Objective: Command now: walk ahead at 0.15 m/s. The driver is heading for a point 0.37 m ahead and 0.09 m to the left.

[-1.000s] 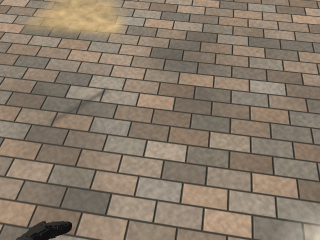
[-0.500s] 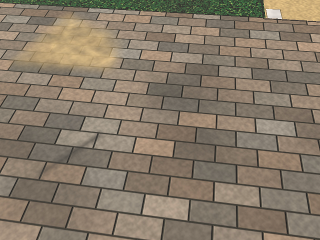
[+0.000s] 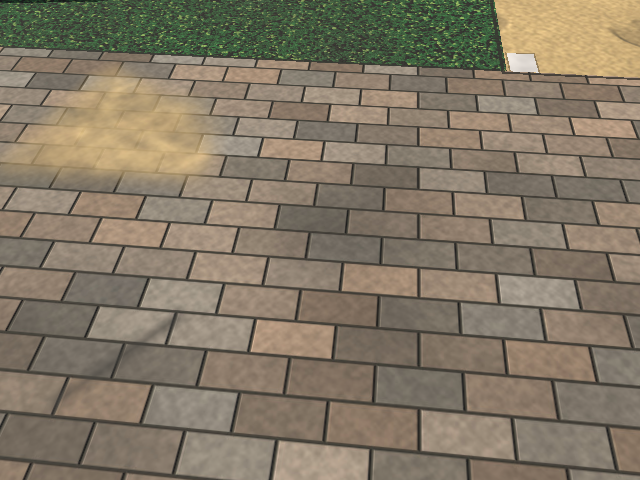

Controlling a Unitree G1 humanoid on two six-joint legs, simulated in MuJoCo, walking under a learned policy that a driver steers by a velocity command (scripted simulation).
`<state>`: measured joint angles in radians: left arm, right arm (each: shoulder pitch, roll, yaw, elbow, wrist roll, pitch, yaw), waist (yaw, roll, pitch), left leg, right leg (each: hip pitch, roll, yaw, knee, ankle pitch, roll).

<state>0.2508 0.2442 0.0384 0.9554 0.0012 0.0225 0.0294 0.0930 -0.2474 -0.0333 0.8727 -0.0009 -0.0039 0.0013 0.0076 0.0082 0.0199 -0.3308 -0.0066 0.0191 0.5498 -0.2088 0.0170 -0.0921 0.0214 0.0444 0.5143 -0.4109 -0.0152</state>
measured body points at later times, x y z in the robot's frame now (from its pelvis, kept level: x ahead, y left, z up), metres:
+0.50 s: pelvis +0.14 +0.01 +0.02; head +0.17 +0.02 +0.46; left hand +0.33 +0.27 -0.09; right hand +0.11 -0.25 -0.13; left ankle +0.06 +0.11 -0.73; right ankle +0.30 -0.15 -0.69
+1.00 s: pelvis +0.29 -0.04 +0.00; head +0.30 -0.03 +0.45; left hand +0.39 +0.21 -0.14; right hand +0.37 -0.31 -0.13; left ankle +0.31 +0.10 -0.73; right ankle +0.35 -0.13 -0.73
